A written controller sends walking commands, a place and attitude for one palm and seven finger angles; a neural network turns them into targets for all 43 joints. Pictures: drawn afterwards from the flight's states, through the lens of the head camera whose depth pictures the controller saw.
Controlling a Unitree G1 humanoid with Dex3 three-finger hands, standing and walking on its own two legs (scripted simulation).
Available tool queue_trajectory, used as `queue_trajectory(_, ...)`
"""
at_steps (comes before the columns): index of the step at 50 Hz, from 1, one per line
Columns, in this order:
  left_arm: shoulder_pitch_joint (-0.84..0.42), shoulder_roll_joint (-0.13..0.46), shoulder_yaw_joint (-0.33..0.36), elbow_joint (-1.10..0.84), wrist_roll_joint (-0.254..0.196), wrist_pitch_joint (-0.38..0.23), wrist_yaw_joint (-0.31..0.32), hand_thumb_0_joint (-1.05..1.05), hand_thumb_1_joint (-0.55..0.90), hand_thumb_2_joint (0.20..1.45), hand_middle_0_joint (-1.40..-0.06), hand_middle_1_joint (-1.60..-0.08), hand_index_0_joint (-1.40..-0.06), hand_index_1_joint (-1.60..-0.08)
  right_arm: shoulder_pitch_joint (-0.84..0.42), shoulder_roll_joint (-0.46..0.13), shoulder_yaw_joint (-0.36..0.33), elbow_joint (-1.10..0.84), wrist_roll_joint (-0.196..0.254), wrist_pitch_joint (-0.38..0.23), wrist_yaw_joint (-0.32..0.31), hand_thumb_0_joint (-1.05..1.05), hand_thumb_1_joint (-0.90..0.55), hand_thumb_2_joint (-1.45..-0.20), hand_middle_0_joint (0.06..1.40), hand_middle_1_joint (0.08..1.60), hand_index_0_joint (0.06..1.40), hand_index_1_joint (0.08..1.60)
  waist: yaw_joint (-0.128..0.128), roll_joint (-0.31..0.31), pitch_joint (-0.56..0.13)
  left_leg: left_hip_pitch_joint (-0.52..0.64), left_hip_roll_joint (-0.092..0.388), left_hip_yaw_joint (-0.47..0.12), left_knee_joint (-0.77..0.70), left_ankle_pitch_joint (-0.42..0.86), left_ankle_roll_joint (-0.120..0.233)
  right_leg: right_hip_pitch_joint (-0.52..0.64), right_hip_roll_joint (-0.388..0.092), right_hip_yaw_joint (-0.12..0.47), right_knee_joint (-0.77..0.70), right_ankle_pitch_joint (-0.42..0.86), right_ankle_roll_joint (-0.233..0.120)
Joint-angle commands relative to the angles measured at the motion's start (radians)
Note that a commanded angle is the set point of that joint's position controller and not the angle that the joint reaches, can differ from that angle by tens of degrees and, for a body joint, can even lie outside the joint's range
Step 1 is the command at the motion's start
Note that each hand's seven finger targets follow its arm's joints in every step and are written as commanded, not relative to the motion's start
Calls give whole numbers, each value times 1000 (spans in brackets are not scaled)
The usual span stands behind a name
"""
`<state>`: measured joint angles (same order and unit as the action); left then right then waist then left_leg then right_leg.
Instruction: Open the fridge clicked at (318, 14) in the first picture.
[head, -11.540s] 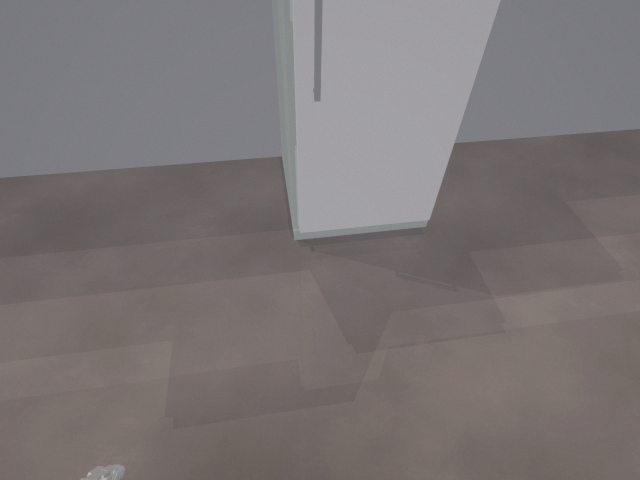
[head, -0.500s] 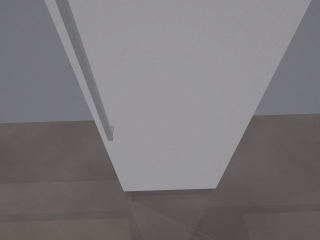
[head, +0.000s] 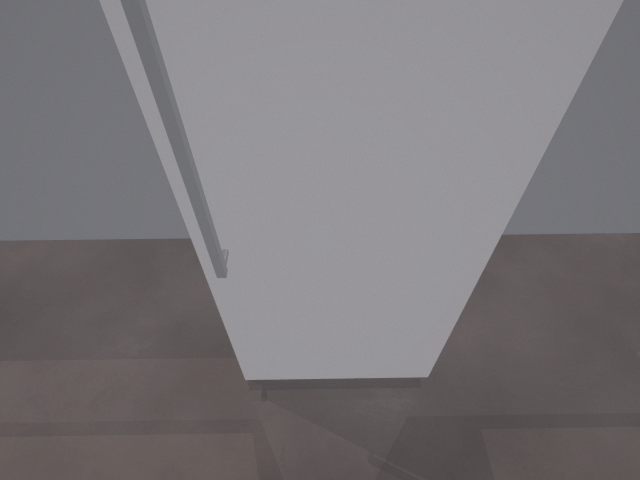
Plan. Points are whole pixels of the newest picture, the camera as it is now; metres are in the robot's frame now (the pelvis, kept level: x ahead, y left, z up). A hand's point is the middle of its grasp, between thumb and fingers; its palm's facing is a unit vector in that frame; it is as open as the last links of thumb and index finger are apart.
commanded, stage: look again from close up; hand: left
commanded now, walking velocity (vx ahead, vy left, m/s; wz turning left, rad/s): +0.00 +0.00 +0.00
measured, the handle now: (190, 160) +0.47 +0.21 +0.16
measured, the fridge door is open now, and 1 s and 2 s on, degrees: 0 0 0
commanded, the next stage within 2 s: raise the hand to about handle height in 0.62 s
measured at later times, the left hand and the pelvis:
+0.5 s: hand out of the picture +0.01 +0.19 -0.17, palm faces +0.02 -0.97 -0.23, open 7.4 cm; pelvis -0.01 +0.00 +0.00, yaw +0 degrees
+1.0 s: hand (159, 438) +0.17 +0.20 +0.00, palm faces +0.09 -1.00 -0.03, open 7.9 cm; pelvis -0.05 +0.00 -0.05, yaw +1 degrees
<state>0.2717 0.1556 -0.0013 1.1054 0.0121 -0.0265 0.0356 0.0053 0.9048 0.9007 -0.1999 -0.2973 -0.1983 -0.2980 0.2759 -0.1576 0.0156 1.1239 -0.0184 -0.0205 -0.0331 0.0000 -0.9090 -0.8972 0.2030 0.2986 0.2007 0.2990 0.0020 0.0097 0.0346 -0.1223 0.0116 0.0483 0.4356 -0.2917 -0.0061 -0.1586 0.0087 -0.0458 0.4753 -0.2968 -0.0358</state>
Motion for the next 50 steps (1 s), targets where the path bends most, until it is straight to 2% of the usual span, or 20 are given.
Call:
queue_trajectory(1,44,131,21,-32,0,-11,4,0,900,900,-200,-300,-200,-300,52,-100,-19,-23,5,-12,-7,0,-900,-900,200,300,200,300,-2,0,19,-44,90,-73,-64,192,32,-2,-125,125,-81,301,-26)
queue_trajectory(8,40,136,21,-32,2,-10,2,0,900,900,-200,-300,-200,-300,44,-102,-21,-23,6,-12,-5,0,-900,-900,200,300,200,300,-2,-20,26,-46,91,-77,-74,175,35,-8,-121,127,-95,260,-23)
queue_trajectory(11,36,145,22,-32,0,-11,1,0,900,900,-200,-300,-200,-300,37,-113,-21,-24,6,-14,-5,0,-900,-900,200,300,200,300,0,-1,12,-42,92,-81,-76,188,35,-1,-126,127,-94,265,-23)
queue_trajectory(19,17,161,25,-35,1,-11,-1,0,900,900,-200,-300,-200,-300,26,-131,-22,-24,5,-15,-4,0,-900,-900,200,300,200,300,1,-9,9,-46,95,-87,-84,199,35,7,-127,121,-97,266,-21)
queue_trajectory(32,-23,188,26,-40,0,-8,-6,0,900,900,-200,-300,-200,-300,-6,-158,-23,-27,4,-15,1,0,-900,-900,200,300,200,300,3,-8,28,-62,96,-100,-110,157,34,-15,-127,130,-122,171,-18)
queue_trajectory(35,-22,193,27,-43,1,-9,-7,0,900,900,-200,-300,-200,-300,-10,-162,-25,-29,4,-16,2,0,-900,-900,200,300,200,300,5,-6,13,-54,95,-101,-109,172,34,-7,-127,129,-121,185,-17)
queue_trajectory(36,100,141,18,-4,7,-24,40,0,900,900,-200,-300,-200,-300,-70,-141,-25,-88,16,-23,9,0,-900,-900,200,300,200,300,32,-47,-15,-100,103,-37,119,257,6,17,-192,162,-80,689,28)
queue_trajectory(37,-680,435,246,-1490,-178,-250,34,0,877,890,-202,-315,-202,-315,-51,-290,-62,-428,63,-163,-31,0,-900,-900,200,300,200,300,-69,139,-495,126,-26,-57,-14,368,30,94,-79,93,-4,550,-4)
queue_trajectory(38,-438,486,286,-1422,-124,-251,76,0,853,880,-203,-330,-203,-330,-89,-200,-31,-408,57,-239,-67,0,-900,-900,200,300,200,300,-12,246,-396,176,-1,-13,-8,379,18,29,-33,75,28,335,-6)
queue_trajectory(39,47,131,100,-1194,-152,-143,63,0,830,870,-205,-345,-205,-345,-107,-169,-35,-435,41,-275,-63,0,-900,-900,200,300,200,300,7,202,-319,100,18,-39,-22,439,16,-35,-14,-12,42,185,-2)
queue_trajectory(40,45,55,102,-1064,-178,-123,61,0,807,860,-207,-360,-207,-360,-85,-189,-52,-407,53,-283,-59,0,-900,-900,200,300,200,300,-41,55,-170,-5,10,-59,34,349,14,-139,-16,-37,33,163,13)
queue_trajectory(41,-43,81,125,-1064,-191,-178,37,0,783,850,-208,-375,-208,-375,-103,-220,-71,-454,46,-287,-50,0,-900,-900,200,300,200,300,-59,-29,-25,-133,2,-78,78,216,15,-240,-18,-51,34,116,24)
queue_trajectory(42,70,87,177,-960,-206,-245,-1,0,760,840,-210,-390,-210,-390,-103,-222,-90,-464,32,-289,-42,0,-900,-900,200,300,200,300,-35,-132,-20,-225,-8,-66,129,118,12,-313,-14,-55,57,32,28)
queue_trajectory(43,210,60,195,-874,-222,-318,-55,0,737,830,-212,-405,-212,-405,-115,-215,-96,-499,32,-295,-27,0,-900,-900,200,300,200,300,7,-162,-12,-308,-23,-59,180,87,6,-331,-14,-52,103,5,19)
queue_trajectory(44,290,20,184,-826,-246,-400,-119,0,713,820,-213,-420,-213,-420,-135,-206,-95,-525,26,-299,-11,0,-900,-900,200,300,200,300,35,-215,-47,-398,-28,-50,239,38,-3,-384,-15,-46,172,-47,19)
queue_trajectory(46,296,22,182,-834,-289,-576,-259,0,667,800,-217,-450,-217,-450,-159,-212,-106,-583,24,-308,19,0,-900,-900,200,300,200,300,50,-202,-93,-543,-39,-36,359,-43,-13,-458,-21,-5,279,-121,13)
queue_trajectory(47,293,69,211,-836,-298,-645,-329,0,643,790,-218,-465,-218,-465,-172,-218,-113,-618,28,-312,31,0,-900,-900,200,300,200,300,49,-157,-124,-586,-45,-31,412,-63,-14,-473,-26,19,316,-136,6)
queue_trajectory(48,312,141,280,-814,-304,-659,-376,0,620,780,-220,-480,-220,-480,-161,-228,-120,-650,34,-307,40,0,-900,-900,200,300,200,300,74,-78,-163,-604,-50,-24,446,-39,-9,-453,-35,51,350,-106,-6)
queue_trajectory(49,292,159,286,-889,-322,-639,-406,0,597,770,-222,-495,-222,-495,-184,-232,-115,-700,42,-299,39,0,-900,-900,200,300,200,300,82,-71,-225,-628,-55,-7,460,-54,0,-440,-40,66,362,-123,2)
queue_trajectory(50,242,172,297,-948,-347,-599,-419,0,573,760,-223,-510,-223,-510,-191,-231,-112,-740,52,-290,30,0,-900,-900,200,300,200,300,77,-96,-265,-656,-61,5,475,-84,9,-419,-45,101,346,-175,13)
